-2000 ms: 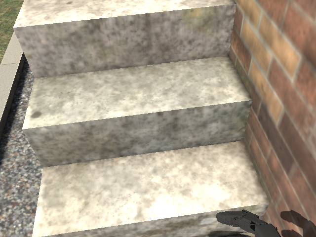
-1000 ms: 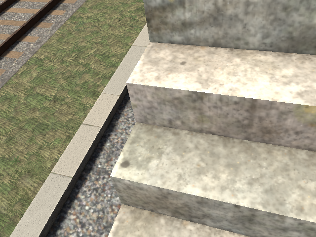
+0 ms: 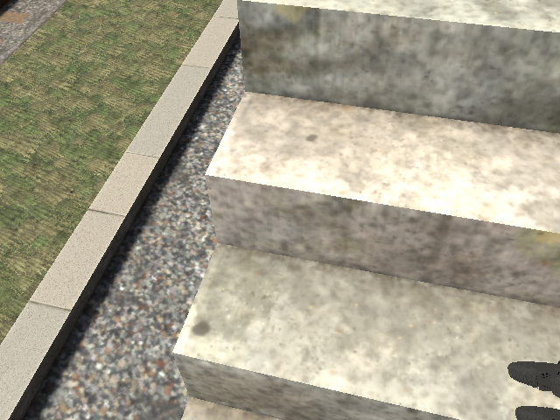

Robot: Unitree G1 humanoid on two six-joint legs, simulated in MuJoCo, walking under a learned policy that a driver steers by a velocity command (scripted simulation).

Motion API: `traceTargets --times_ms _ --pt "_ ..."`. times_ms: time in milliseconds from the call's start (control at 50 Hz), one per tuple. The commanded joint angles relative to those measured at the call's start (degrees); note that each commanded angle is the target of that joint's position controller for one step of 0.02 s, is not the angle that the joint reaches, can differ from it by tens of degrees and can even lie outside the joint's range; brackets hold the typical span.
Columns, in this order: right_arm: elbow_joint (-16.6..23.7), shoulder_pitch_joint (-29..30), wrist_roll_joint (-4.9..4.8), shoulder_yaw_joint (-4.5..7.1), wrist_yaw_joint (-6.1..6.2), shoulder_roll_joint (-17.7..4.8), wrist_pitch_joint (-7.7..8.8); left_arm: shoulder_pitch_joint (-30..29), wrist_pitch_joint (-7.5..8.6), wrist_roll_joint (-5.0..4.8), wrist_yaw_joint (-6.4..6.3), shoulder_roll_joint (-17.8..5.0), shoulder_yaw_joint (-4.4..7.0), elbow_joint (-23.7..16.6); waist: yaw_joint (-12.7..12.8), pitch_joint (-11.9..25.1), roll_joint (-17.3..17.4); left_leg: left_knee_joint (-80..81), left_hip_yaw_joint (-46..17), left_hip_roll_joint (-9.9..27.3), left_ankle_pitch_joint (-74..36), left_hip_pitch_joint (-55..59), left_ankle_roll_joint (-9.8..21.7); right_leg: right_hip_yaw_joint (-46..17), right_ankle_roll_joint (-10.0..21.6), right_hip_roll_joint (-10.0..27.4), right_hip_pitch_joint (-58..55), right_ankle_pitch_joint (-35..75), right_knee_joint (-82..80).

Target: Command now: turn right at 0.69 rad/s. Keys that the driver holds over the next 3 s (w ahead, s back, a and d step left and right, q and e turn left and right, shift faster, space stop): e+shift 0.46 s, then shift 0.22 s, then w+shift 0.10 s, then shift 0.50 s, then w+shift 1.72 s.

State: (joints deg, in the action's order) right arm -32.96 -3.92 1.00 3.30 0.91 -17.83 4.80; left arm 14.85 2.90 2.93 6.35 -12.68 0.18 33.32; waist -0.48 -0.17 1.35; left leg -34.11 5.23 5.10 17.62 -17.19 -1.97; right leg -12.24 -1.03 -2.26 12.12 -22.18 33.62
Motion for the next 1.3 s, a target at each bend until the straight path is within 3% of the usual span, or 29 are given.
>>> traceTargets --times_ms 20,100,180,240,280,320,360,380,400,420,460,540,700,740,780,820,880,920,940,980,1020,1040,1060,1080,1120,1140,1180,1240,1300 --pt "4.89 -2.17 -0.69 3.74 3.58 -10.72 2.2 0.56 0.4 0.84 -0.15 -7.45 2.94 -3.64 -2.52 10.63 0.05 2.59 -3.37 4.15 -42.05 20.62 12.03 -1.53 3.12 -0.61 10.06 31.43 3.87" --pt "4.86 -5.61 1.95 5.35 4.41 -10.77 0.19 10.24 -0.15 -2.17 -1.65 -7.9 4.15 -1.94 -2.96 8.68 9.41 9.67 -12.76 26.87 -60.17 14.43 23.57 3.72 -6.35 -1.78 16.73 -21.53 52.38" --pt "3.96 6.12 2.91 4.81 4.18 -8.81 -0.06 2.77 -0.07 -1.64 -0.89 -4.43 2.65 -6.95 2.61 2.33 6.3 15.03 -1.25 20.73 -40.67 9.02 14.97 6.61 -5.21 0.67 22.2 -15.35 50.45" --pt "3.58 5.89 2.86 6.77 6.6 -14.23 -1.13 5.7 -0.37 -3.16 3.32 -2.2 2.15 -6.63 3.7 2.57 7.5 14.59 4.22 16.65 -33.68 13.0 11.24 10.32 -3.2 1.86 17.32 -9.06 20.9" --pt "3.88 8.81 2.84 6.85 7.75 -13.53 -2.75 10.87 -1.55 -5.04 7.64 -1.31 2.14 -2.16 5.32 4.24 8.38 14.5 6.11 15.79 -23.64 10.37 10.34 17.32 -2.06 -0.36 9.9 2.82 6.62" --pt "2.87 10.55 2.24 6.12 7.79 -12.12 -3.46 15.93 -1.33 -4.18 8.41 -2.47 2.96 -0.9 7.73 5.92 9.31 7.73 6.28 17.01 -18.22 8.1 7.21 15.33 1.81 -0.35 4.72 15.17 -0.91" --pt "2.46 4.47 -1.19 2.91 6.86 -3.33 -4.42 18.38 0.36 -1.3 5.01 -8.97 4.36 1.32 4.73 5.0 -7.98 -12.59 10.64 7.74 0.97 -4.77 0.45 -2.39 11.9 4.15 1.63 45.37 -7.8" --pt "6.32 3.91 -1.06 2.39 7.52 -4.35 -3.75 21.58 1.35 -1.86 3.61 -16.93 6.15 -0.32 3.61 10.9 -15.14 -22.75 5.91 -1.97 15.27 -20.34 -3.84 -19.95 17.41 8.97 -12.46 48.61 -7.63" --pt "5.86 0.74 -0.19 2.92 5.72 -6.46 -2.9 19.29 2.68 -2.05 1.93 -17.17 6.51 -1.36 2.93 19.61 -17.67 -31.96 -6.16 -4.08 16.45 -23.82 -5.46 -31.24 20.78 14.22 -15.05 30.08 -12.65" --pt "3.29 5.79 -1.46 2.74 4.8 -6.3 -1.94 13.79 4.27 -2.34 1.81 -9.82 4.52 -0.79 5.24 8.86 -13.42 -44.76 -10.81 -4.48 14.79 -33.15 -6.49 -28.63 18.38 13.14 -9.47 16.01 -11.33" --pt "0.76 7.78 -1.1 3.3 5.94 -7.21 -1.09 7.56 3.5 -2.63 3.6 -5.73 2.57 -0.92 3.4 5.61 -8.2 -60.64 -13.0 -3.92 10.93 -37.23 -5.52 -22.07 18.18 11.18 -0.37 19.99 -8.94" --pt "-1.13 1.99 -1.12 2.39 6.12 -5.33 -0.55 3.38 1.17 -3.44 2.8 -3.33 1.01 -2.94 1.6 11.24 -4.2 -66.95 -11.78 -4.05 8.5 -34.32 -6.82 -19.54 20.9 13.13 5.99 31.25 -6.06" --pt "0.13 3.25 -0.38 -1.43 2.08 -0.23 -1.62 13.14 3.5 -5.23 0.03 -3.64 -0.73 3.01 5.15 13.85 -8.46 -74.85 -8.63 -2.41 11.71 -46.14 -7.17 -16.84 18.7 11.34 -3.07 49.65 -0.52" --pt "-0.16 5.43 -0.02 -2.14 2.12 0.33 -1.22 20.99 2.34 -3.36 0.0 -6.0 0.79 7.02 9.54 8.87 -12.55 -81.98 -6.73 -4.36 12.51 -57.55 -4.03 -21.41 21.82 11.92 -6.83 28.91 -6.12" --pt "-0.18 7.97 -0.13 -2.96 2.43 1.91 -0.39 23.01 2.11 -1.83 0.07 -2.79 0.17 9.92 10.74 7.46 -13.69 -88.92 -8.12 -4.78 12.45 -67.36 -0.37 -24.84 22.36 12.2 -11.03 15.42 -7.96" --pt "2.63 12.57 -0.78 -3.72 2.43 3.44 0.63 25.73 2.24 -0.87 -0.97 -2.6 0.4 14.37 11.05 8.3 -14.08 -98.04 -7.35 -5.44 19.69 -78.03 2.65 -24.96 22.04 13.47 -17.73 29.98 -5.01" --pt "4.82 16.32 -0.94 -5.39 1.93 5.89 -0.05 21.99 1.68 0.42 -2.06 -0.99 -0.2 17.3 8.53 9.5 -10.28 -88.41 -7.29 -2.62 19.45 -78.21 5.28 -19.03 17.1 12.39 -11.8 26.07 -6.56" --pt "6.77 16.36 0.82 -5.72 1.1 7.43 -1.01 11.82 1.9 0.65 -2.5 -4.59 0.76 13.58 3.38 10.82 -7.48 -72.01 -3.6 -1.25 13.56 -59.28 5.89 -17.13 14.34 7.87 8.26 9.74 -12.59" --pt "15.74 34.6 -4.82 -10.0 1.45 14.25 -2.61 5.9 -4.55 -9.78 -10.83 -21.86 7.72 7.58 3.63 -15.48 -1.44 -46.49 5.02 -1.59 10.99 -50.87 4.57 -13.49 9.09 7.02 17.18 35.28 -31.14" --pt "10.85 14.37 -8.54 -7.01 0.23 10.2 -5.41 14.48 -5.55 -9.13 -15.26 -18.98 6.17 7.17 -2.55 5.62 -11.86 -52.92 5.2 -6.91 17.6 -14.74 5.17 -7.44 4.42 14.53 13.09 92.41 -28.26" --pt "5.03 -5.73 -8.24 -2.7 0.56 1.67 -5.79 8.17 -3.1 -9.39 -15.49 -19.83 7.95 5.84 -11.38 12.7 -12.26 -38.28 -0.29 -7.52 19.29 -10.27 8.93 -0.15 6.48 16.31 -4.07 131.49 -7.94" --pt "-5.74 -22.17 3.56 -3.5 -5.0 5.44 -7.15 -3.41 2.24 4.71 -0.25 -2.48 1.87 12.04 -16.47 36.62 -4.85 -22.88 -20.68 -9.32 -7.97 10.2 11.39 -9.61 12.9 9.83 18.06 78.97 3.27" --pt "-7.41 -19.35 5.3 0.49 -4.94 -4.68 -9.01 -2.11 0.98 4.32 5.65 3.76 1.3 6.79 -11.6 19.91 23.79 0.03 -42.59 -0.03 26.4 10.68 18.2 -7.05 12.18 -4.88 42.84 16.15 27.96" --pt "-2.79 -15.88 5.36 1.75 -4.11 -6.25 -10.95 11.9 -0.68 -0.45 5.52 -2.27 4.19 14.72 -10.59 12.69 17.39 8.47 -58.86 6.02 52.32 -7.5 19.97 -21.09 10.49 -8.81 44.47 17.43 64.71" --pt "-3.96 -4.32 -0.05 -0.57 -4.93 -2.43 -7.59 10.64 -0.86 -3.6 1.96 -4.65 4.59 15.33 0.83 3.1 0.18 7.07 -47.4 5.68 45.17 -20.79 16.99 -14.53 5.24 -6.07 50.26 18.99 72.74" --pt "-4.2 1.47 -2.09 -2.37 -4.21 1.65 -4.55 8.99 -1.32 -2.16 -0.08 -4.97 3.68 14.75 5.18 5.17 -3.51 6.59 -40.6 4.58 41.43 -22.27 14.92 -9.81 0.98 -4.27 48.49 16.99 70.3" --pt "-3.01 13.74 -1.59 -4.79 -2.0 9.59 -0.18 12.43 -2.72 -1.26 -2.25 -5.84 2.57 17.91 8.94 13.0 -2.98 4.79 -29.98 1.09 28.76 -25.79 10.96 -5.0 -5.51 -0.42 43.08 20.62 70.32" --pt "-3.91 10.89 -1.39 -4.01 -1.62 4.35 1.28 11.62 -2.66 -1.12 1.14 -8.2 3.5 21.69 8.52 8.6 -1.36 3.6 -13.26 -4.63 18.97 -34.72 6.86 0.83 -6.32 -2.33 34.32 22.81 67.83" --pt "-5.49 1.7 -3.44 -1.27 -1.52 -1.94 -0.66 10.52 -1.0 -1.38 2.02 -9.6 4.26 23.64 4.66 6.38 4.37 5.15 -15.77 -0.18 25.23 -31.13 9.36 3.69 -5.59 -3.03 36.86 11.36 66.38"
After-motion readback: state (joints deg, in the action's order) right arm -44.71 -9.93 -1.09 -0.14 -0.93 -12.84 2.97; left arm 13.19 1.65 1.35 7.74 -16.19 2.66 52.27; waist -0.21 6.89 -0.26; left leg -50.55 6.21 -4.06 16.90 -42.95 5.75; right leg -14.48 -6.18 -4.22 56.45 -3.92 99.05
